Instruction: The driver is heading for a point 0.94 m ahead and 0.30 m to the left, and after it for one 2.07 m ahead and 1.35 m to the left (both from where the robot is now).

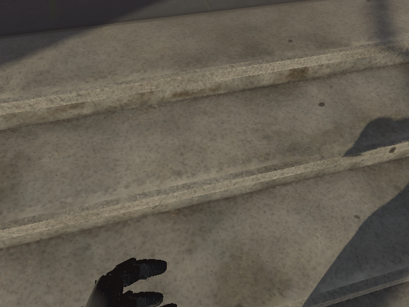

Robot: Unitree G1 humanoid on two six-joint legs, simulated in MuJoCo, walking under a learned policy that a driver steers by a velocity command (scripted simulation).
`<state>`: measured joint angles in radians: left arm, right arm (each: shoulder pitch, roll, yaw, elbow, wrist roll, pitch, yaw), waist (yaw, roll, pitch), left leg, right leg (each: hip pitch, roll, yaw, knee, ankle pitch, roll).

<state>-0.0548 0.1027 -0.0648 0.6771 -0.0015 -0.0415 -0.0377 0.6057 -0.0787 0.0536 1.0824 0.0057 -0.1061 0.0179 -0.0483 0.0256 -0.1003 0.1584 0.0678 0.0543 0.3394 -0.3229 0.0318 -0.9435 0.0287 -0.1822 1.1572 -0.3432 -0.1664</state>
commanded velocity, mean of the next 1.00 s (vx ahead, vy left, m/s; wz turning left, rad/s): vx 0.36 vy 0.00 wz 0.46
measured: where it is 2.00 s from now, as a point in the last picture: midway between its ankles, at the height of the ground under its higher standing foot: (165, 203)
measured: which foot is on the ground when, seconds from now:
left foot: down 0.00-0.00, up 0.02-0.48, down 0.50-0.98, up 1.00-1.00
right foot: down 0.00-0.52, up 0.54-0.94, down 0.96-1.00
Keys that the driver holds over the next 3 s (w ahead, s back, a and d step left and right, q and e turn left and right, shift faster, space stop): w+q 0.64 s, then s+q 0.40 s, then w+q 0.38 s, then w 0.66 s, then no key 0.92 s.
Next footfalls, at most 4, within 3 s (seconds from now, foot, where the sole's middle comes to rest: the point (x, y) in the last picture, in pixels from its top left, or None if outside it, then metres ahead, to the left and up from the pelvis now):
0.50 left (134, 300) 0.46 0.18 -0.53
0.96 right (186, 164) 0.82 0.04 -0.41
1.48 left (178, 283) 0.50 0.07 -0.53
1.90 right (151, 154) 0.86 0.15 -0.41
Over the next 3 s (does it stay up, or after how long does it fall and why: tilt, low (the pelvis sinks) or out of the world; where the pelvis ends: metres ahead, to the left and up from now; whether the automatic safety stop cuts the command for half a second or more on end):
stays up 0.87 0.26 0.37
